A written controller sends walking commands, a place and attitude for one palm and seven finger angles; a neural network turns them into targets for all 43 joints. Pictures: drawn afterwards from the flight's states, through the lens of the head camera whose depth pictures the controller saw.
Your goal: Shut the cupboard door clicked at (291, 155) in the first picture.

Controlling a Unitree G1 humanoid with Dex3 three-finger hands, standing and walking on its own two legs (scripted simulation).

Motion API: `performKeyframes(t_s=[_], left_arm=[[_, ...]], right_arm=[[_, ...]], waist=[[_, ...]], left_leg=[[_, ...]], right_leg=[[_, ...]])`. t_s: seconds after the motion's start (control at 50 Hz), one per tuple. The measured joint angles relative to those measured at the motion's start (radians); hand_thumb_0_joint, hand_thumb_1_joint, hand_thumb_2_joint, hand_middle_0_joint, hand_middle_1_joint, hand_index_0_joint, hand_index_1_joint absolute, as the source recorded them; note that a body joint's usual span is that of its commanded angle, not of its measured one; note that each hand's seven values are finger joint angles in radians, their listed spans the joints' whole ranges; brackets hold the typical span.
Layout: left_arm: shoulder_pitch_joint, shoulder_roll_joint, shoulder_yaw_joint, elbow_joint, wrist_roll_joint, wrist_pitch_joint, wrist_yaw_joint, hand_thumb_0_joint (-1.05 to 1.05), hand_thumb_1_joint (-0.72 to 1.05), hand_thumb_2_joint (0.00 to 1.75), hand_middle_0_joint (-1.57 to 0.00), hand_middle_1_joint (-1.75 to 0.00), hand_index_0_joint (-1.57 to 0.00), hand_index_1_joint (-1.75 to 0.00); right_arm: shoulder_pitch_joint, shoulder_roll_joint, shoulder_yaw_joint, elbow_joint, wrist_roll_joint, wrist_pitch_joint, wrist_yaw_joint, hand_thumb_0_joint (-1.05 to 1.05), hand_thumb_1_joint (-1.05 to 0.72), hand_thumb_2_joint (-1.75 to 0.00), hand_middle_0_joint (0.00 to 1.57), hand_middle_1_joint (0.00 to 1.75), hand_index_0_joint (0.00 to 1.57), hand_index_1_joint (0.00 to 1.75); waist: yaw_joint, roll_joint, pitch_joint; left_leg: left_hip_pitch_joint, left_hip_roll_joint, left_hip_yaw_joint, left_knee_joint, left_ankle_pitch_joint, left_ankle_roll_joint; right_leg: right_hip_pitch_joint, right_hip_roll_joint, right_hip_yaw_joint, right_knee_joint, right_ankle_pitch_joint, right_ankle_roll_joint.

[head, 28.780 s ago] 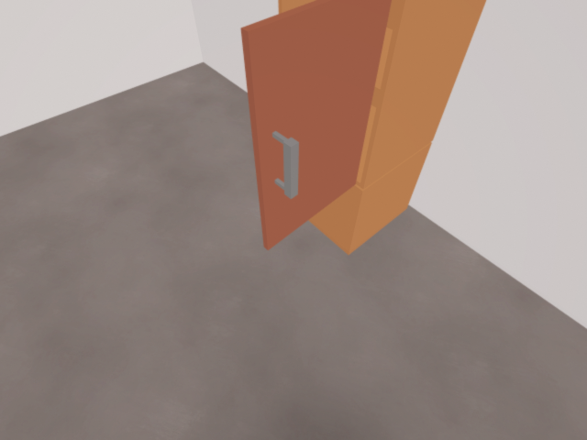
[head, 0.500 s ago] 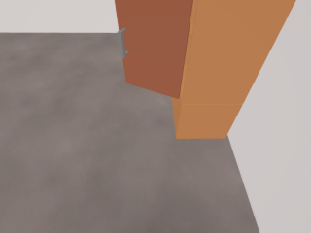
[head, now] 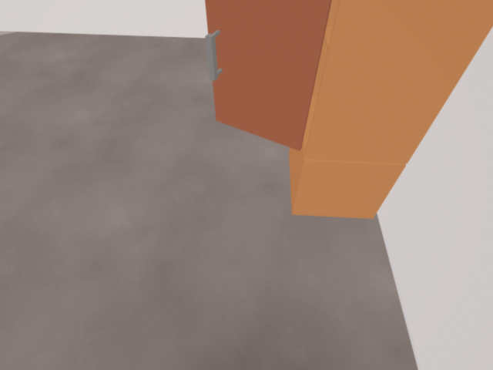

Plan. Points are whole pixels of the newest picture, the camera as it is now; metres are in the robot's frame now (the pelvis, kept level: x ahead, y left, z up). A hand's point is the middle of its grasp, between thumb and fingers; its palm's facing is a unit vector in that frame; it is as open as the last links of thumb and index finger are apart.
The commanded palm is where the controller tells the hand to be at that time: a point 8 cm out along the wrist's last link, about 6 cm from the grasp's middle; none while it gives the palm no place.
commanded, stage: walk to a spot facing it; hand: left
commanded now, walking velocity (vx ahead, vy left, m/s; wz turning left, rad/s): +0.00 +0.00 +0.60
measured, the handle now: (215, 55) +1.04 +0.15 -0.03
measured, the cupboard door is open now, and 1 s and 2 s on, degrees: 65 65 65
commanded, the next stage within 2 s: turn to face it in 1.50 s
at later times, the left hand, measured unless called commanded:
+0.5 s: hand out of the picture +0.05 +0.26 -0.16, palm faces +0.30 -0.92 -0.27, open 7.4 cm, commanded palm none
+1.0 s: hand out of the picture -0.10 +0.17 -0.17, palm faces +0.68 -0.69 -0.26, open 7.4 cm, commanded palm none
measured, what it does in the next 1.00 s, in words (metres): steps on the spot, turning left: right foot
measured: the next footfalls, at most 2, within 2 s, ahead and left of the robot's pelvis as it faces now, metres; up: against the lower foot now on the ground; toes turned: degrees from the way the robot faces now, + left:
right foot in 0.62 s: +0.06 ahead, -0.11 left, +0.00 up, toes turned +23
left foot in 1.04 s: +0.09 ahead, +0.24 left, +0.00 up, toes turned +49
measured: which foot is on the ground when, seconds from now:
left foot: down 0.00-0.60, up 0.62-1.00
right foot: down 0.00-0.18, up 0.20-0.60, down 0.62-1.00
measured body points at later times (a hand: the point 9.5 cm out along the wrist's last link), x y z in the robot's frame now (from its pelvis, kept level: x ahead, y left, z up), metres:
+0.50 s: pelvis -0.01 +0.02 +0.00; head +0.05 +0.05 +0.45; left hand +0.03 +0.31 -0.14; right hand +0.10 -0.21 -0.14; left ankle +0.02 +0.12 -0.74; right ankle +0.01 -0.14 -0.68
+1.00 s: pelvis +0.07 +0.06 -0.01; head +0.13 +0.10 +0.44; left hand -0.13 +0.21 -0.15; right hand +0.33 -0.06 -0.15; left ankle +0.05 +0.21 -0.71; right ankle +0.03 -0.13 -0.74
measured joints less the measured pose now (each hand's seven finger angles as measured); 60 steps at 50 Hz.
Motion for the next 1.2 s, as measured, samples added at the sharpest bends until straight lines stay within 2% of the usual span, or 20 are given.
performKeyframes(t_s=[0.08, 0.12, 0.16, 0.18, 0.24, 0.28, 0.34, 0.48, 0.6, 0.62, 0.66, 0.72, 0.76, 0.86, 0.96, 1.02, 1.06, 1.1, 1.14, 1.2], left_arm=[[0.01, -0.008, 0.011, -0.037, 0.012, 0.003, 0.005, 0.01, 0.9, 0.9, -0.2, -0.3, -0.2, -0.3], [0.017, -0.005, 0.017, -0.048, 0.017, 0.007, 0.005, 0.01, 0.9, 0.9, -0.2, -0.3, -0.2, -0.3], [0.022, 0.003, 0.022, -0.058, 0.016, 0.013, 0.003, 0.01, 0.9, 0.9, -0.2, -0.3, -0.2, -0.3], [0.026, 0.004, 0.023, -0.065, 0.012, 0.016, 0.0, 0.01, 0.9, 0.9, -0.2, -0.3, -0.2, -0.3], [0.005, 0.01, 0.027, -0.077, 0.004, 0.045, 0.0, 0.01, 0.9, 0.9, -0.2, -0.3, -0.2, -0.3], [-0.014, 0.009, 0.031, -0.086, 0.006, 0.054, -0.001, 0.01, 0.9, 0.9, -0.2, -0.3, -0.2, -0.3], [-0.045, 0.01, 0.037, -0.112, 0.008, 0.044, -0.009, 0.01, 0.9, 0.9, -0.2, -0.3, -0.2, -0.3], [-0.086, 0.027, 0.04, -0.167, 0.006, 0.025, -0.01, 0.01, 0.9, 0.9, -0.2, -0.3, -0.2, -0.3], [-0.064, 0.018, 0.026, -0.19, 0.006, 0.011, -0.025, 0.01, 0.9, 0.9, -0.2, -0.3, -0.2, -0.3], [-0.044, 0.022, 0.025, -0.199, 0.011, 0.002, -0.026, 0.01, 0.9, 0.9, -0.2, -0.3, -0.2, -0.3], [-0.014, 0.009, 0.019, -0.191, 0.015, -0.006, -0.019, 0.01, 0.9, 0.9, -0.2, -0.3, -0.2, -0.3], [0.045, -0.014, 0.014, -0.155, 0.01, -0.009, -0.015, 0.01, 0.9, 0.9, -0.2, -0.3, -0.2, -0.3], [0.081, -0.022, 0.014, -0.131, 0.009, -0.02, -0.014, 0.01, 0.9, 0.9, -0.2, -0.3, -0.2, -0.3], [0.139, -0.035, 0.012, -0.1, 0.013, -0.055, -0.014, 0.01, 0.9, 0.9, -0.2, -0.3, -0.2, -0.3], [0.196, -0.032, 0.013, -0.082, 0.018, -0.068, -0.014, 0.01, 0.9, 0.9, -0.2, -0.3, -0.2, -0.3], [0.235, -0.019, 0.015, -0.061, 0.017, -0.064, -0.018, 0.01, 0.9, 0.9, -0.2, -0.3, -0.2, -0.3], [0.262, -0.015, 0.016, -0.042, 0.01, -0.053, -0.026, 0.01, 0.9, 0.9, -0.2, -0.3, -0.2, -0.3], [0.24, -0.003, 0.017, -0.029, 0.003, -0.022, -0.033, 0.01, 0.9, 0.9, -0.2, -0.3, -0.2, -0.3], [0.202, 0.006, 0.024, -0.032, 0.003, -0.007, -0.031, 0.01, 0.9, 0.9, -0.2, -0.3, -0.2, -0.3], [0.137, 0.01, 0.034, -0.06, 0.012, -0.012, -0.035, 0.02, 0.91, 0.9, -0.2, -0.3, -0.2, -0.3]], right_arm=[[0.011, 0.018, -0.018, -0.024, -0.001, 0.027, 0.007, 0.01, -0.91, -0.89, 0.19, 0.3, 0.2, 0.3], [0.012, 0.028, -0.023, -0.04, 0.002, 0.035, 0.013, 0.01, -0.91, -0.89, 0.19, 0.3, 0.2, 0.3], [0.014, 0.034, -0.025, -0.065, 0.001, 0.031, 0.021, 0.01, -0.91, -0.89, 0.19, 0.3, 0.2, 0.3], [0.018, 0.03, -0.025, -0.081, -0.002, 0.022, 0.024, 0.01, -0.91, -0.89, 0.2, 0.3, 0.2, 0.3], [0.003, 0.028, -0.029, -0.103, -0.009, 0.001, 0.019, 0.01, -0.91, -0.89, 0.2, 0.3, 0.2, 0.3], [0.006, 0.024, -0.028, -0.118, -0.014, -0.003, 0.012, 0.01, -0.91, -0.89, 0.2, 0.3, 0.2, 0.3], [0.014, 0.015, -0.025, -0.127, -0.017, -0.006, 0.001, 0.0, -0.91, -0.89, 0.2, 0.3, 0.2, 0.3], [0.029, 0.009, -0.03, -0.13, -0.017, -0.001, 0.001, 0.01, -0.91, -0.89, 0.2, 0.3, 0.2, 0.3], [0.041, -0.009, -0.052, -0.133, -0.019, 0.023, 0.01, 0.01, -0.9, -0.89, 0.2, 0.3, 0.2, 0.3], [0.046, -0.008, -0.057, -0.133, -0.015, 0.027, 0.011, 0.01, -0.9, -0.89, 0.2, 0.3, 0.2, 0.3], [0.035, -0.021, -0.068, -0.125, -0.013, 0.034, 0.014, 0.01, -0.91, -0.89, 0.2, 0.3, 0.2, 0.3], [0.03, -0.042, -0.08, -0.134, -0.022, 0.036, 0.03, 0.01, -0.91, -0.89, 0.2, 0.3, 0.2, 0.3], [0.026, -0.048, -0.081, -0.145, -0.021, 0.028, 0.043, 0.01, -0.91, -0.89, 0.19, 0.3, 0.2, 0.3], [0.002, -0.05, -0.073, -0.153, -0.017, 0.024, 0.057, 0.01, -0.91, -0.89, 0.19, 0.3, 0.19, 0.3], [-0.07, -0.041, -0.054, -0.155, -0.017, 0.029, 0.068, 0.01, -0.91, -0.89, 0.19, 0.3, 0.19, 0.3], [-0.119, -0.032, -0.041, -0.182, -0.016, 0.006, 0.07, 0.01, -0.91, -0.89, 0.19, 0.3, 0.19, 0.3], [-0.136, -0.037, -0.034, -0.212, -0.02, -0.025, 0.067, 0.01, -0.91, -0.89, 0.19, 0.3, 0.19, 0.3], [-0.145, -0.031, -0.029, -0.227, -0.014, -0.054, 0.051, 0.01, -0.91, -0.89, 0.19, 0.3, 0.2, 0.3], [-0.132, -0.02, -0.018, -0.223, -0.01, -0.067, 0.037, 0.01, -0.91, -0.89, 0.19, 0.3, 0.2, 0.3], [-0.085, 0.0, -0.007, -0.199, -0.012, -0.074, 0.016, 0.0, -0.91, -0.89, 0.19, 0.3, 0.2, 0.3]], waist=[[0.001, 0.0, 0.03], [-0.001, -0.018, 0.042], [-0.006, -0.038, 0.051], [-0.008, -0.041, 0.05], [-0.005, -0.051, 0.068], [-0.012, -0.036, 0.065], [-0.017, -0.011, 0.061], [-0.022, 0.008, 0.029], [-0.029, 0.03, -0.016], [-0.02, 0.016, -0.033], [-0.008, 0.024, -0.035], [-0.014, 0.037, -0.041], [-0.019, 0.033, -0.04], [-0.01, 0.02, -0.009], [0.035, 0.003, 0.034], [0.056, -0.023, 0.057], [0.052, -0.023, 0.059], [0.053, -0.029, 0.077], [0.058, -0.034, 0.079], [0.05, -0.034, 0.062]], left_leg=[[-0.103, 0.017, 0.006, 0.293, -0.197, -0.03], [-0.118, 0.031, 0.021, 0.335, -0.245, -0.038], [-0.097, 0.044, 0.038, 0.244, -0.165, -0.041], [-0.089, 0.042, 0.033, 0.189, -0.073, -0.024], [-0.12, 0.01, 0.032, 0.21, -0.08, 0.032], [-0.122, -0.003, 0.013, 0.165, -0.066, 0.042], [-0.116, -0.021, -0.025, 0.067, 0.004, 0.041], [-0.105, -0.046, -0.116, -0.049, 0.09, 0.03], [-0.135, -0.071, -0.199, -0.002, 0.061, 0.001], [-0.164, -0.086, -0.193, 0.058, -0.022, -0.006], [-0.24, -0.089, -0.164, 0.285, -0.163, -0.026], [-0.332, -0.056, -0.095, 0.576, -0.133, -0.048], [-0.358, -0.018, -0.062, 0.651, -0.081, -0.058], [-0.353, 0.05, -0.024, 0.564, -0.044, -0.057], [-0.31, 0.071, 0.031, 0.348, -0.06, -0.03], [-0.243, 0.042, 0.075, 0.198, -0.091, 0.006], [-0.195, 0.023, 0.089, 0.128, 0.007, 0.034], [-0.197, 0.009, 0.087, 0.2, -0.017, 0.046], [-0.151, -0.001, 0.083, 0.183, -0.059, 0.045], [-0.062, -0.016, 0.066, 0.09, -0.05, 0.034]], right_leg=[[-0.005, -0.017, -0.055, 0.069, -0.045, 0.002], [-0.007, -0.039, -0.077, 0.101, -0.067, 0.013], [-0.022, -0.07, -0.098, 0.156, -0.098, 0.032], [-0.047, -0.087, -0.104, 0.209, -0.118, 0.04], [-0.184, -0.07, 0.02, 0.476, -0.249, 0.046], [-0.261, -0.042, 0.073, 0.592, -0.224, 0.044], [-0.336, -0.019, 0.12, 0.647, -0.127, 0.052], [-0.337, 0.007, 0.167, 0.496, -0.08, 0.069], [-0.172, 0.046, 0.148, 0.141, -0.084, 0.042], [-0.137, 0.038, 0.153, 0.057, -0.09, 0.021], [-0.129, 0.031, 0.134, 0.053, 0.003, 0.002], [-0.062, 0.007, 0.088, -0.002, 0.009, 0.003], [-0.016, -0.01, 0.06, -0.052, 0.014, 0.007], [0.08, -0.047, -0.036, -0.115, -0.004, 0.024], [0.149, -0.078, -0.127, -0.103, -0.069, 0.058], [0.165, -0.119, -0.16, -0.028, -0.14, 0.09], [0.101, -0.16, -0.145, 0.184, -0.183, 0.082], [-0.047, -0.15, -0.008, 0.524, -0.192, 0.062], [-0.185, -0.123, 0.07, 0.734, -0.156, 0.045], [-0.331, -0.113, 0.097, 0.761, -0.067, 0.041]])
